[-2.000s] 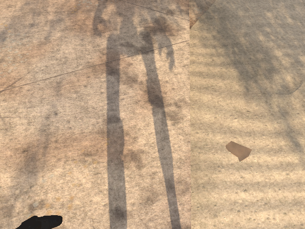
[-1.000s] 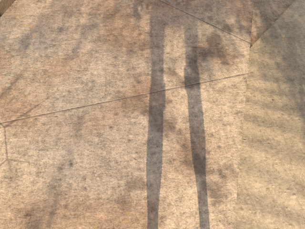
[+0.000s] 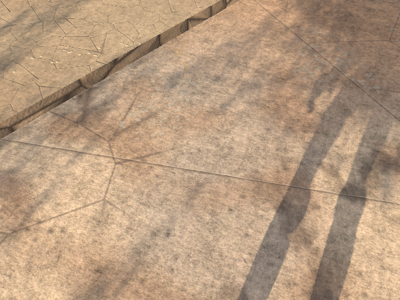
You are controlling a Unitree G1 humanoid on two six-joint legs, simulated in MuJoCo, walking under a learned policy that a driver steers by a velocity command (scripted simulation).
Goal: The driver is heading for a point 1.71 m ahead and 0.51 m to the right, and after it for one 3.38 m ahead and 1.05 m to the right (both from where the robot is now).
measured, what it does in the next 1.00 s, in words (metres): stands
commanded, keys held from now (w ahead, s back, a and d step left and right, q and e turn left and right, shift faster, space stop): no key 1.00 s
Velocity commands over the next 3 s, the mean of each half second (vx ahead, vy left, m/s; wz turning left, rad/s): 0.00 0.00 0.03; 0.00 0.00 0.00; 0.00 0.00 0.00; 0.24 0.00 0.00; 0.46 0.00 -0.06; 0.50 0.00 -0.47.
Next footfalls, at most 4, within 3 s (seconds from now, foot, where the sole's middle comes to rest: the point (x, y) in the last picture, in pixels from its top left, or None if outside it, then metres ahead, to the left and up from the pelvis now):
2.30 left None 0.49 0.08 -0.77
2.88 right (266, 240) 0.76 -0.20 -0.77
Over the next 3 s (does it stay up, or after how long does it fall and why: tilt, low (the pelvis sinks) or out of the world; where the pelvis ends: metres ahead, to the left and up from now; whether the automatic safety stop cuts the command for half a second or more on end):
stays up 0.68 -0.11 -0.01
